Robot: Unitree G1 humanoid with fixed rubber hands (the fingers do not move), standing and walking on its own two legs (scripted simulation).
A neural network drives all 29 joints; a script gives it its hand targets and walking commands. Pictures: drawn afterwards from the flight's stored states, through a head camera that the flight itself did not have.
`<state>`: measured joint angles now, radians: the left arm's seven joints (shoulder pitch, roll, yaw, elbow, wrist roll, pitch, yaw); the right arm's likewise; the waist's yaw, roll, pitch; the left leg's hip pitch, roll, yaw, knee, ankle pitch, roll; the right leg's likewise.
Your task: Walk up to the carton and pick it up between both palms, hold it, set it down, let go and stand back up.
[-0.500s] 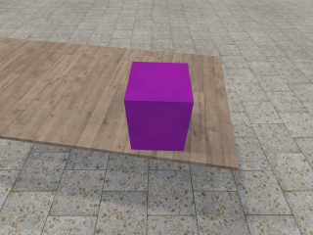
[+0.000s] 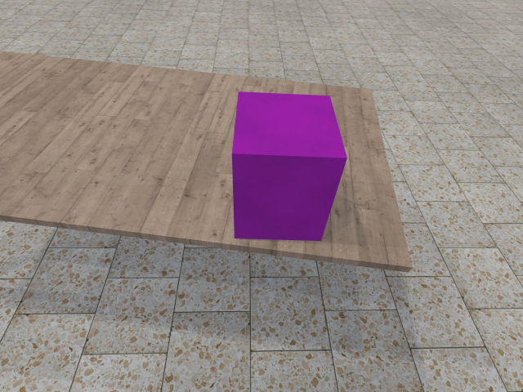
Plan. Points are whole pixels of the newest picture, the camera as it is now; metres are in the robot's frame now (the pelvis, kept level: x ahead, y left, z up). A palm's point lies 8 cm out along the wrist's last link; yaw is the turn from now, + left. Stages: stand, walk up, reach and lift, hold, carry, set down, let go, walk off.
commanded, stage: walk up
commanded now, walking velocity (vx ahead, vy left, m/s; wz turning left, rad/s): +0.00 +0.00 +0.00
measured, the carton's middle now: (281, 168) +0.58 -0.03 +0.00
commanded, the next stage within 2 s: stand in 1.94 s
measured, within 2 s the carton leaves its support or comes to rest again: neither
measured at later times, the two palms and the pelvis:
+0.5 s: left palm out of the picture -0.03 +0.22 -0.15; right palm out of the picture -0.04 -0.18 -0.14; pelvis +0.00 +0.02 +0.01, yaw +0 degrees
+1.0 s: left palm out of the picture +0.08 +0.17 -0.14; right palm out of the picture +0.01 -0.25 -0.15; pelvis +0.05 -0.05 +0.00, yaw +1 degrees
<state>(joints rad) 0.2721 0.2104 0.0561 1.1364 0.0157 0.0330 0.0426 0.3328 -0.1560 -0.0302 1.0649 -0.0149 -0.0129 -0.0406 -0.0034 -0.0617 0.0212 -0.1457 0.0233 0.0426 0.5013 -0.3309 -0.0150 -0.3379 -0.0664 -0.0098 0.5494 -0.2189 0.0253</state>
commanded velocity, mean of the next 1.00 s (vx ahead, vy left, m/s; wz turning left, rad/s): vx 0.04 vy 0.00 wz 0.00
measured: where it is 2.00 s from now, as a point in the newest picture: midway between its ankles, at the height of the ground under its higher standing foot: outside the picture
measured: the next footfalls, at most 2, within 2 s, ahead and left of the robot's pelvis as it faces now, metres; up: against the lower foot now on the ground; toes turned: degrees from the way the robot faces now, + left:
right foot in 0.16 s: +0.06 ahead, -0.13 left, +0.00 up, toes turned -2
right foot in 0.76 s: +0.13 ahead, -0.14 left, +0.00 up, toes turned -7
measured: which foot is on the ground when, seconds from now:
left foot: down 0.00-1.00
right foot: down 0.00-0.00, up 0.02-0.14, down 0.16-0.56, up 0.58-0.74, down 0.76-1.00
